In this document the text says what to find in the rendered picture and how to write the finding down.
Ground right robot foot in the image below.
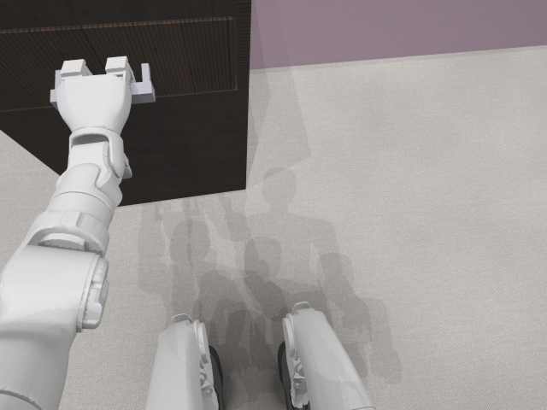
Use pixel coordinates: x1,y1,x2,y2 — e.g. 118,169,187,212
278,341,310,410

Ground right robot thigh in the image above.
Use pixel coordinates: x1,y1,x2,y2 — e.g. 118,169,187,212
282,307,376,410

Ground left robot hand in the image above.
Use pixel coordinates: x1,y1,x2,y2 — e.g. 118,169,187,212
56,56,136,179

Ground left robot upper arm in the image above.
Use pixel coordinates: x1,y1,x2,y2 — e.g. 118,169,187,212
0,244,109,410

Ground cabinet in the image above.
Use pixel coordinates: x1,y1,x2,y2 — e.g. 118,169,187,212
0,0,251,207

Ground handle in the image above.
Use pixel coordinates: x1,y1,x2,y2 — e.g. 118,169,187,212
50,63,156,111

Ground left robot forearm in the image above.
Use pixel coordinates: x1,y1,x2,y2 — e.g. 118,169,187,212
0,127,125,301

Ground drawer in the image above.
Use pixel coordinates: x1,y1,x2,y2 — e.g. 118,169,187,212
0,16,235,110

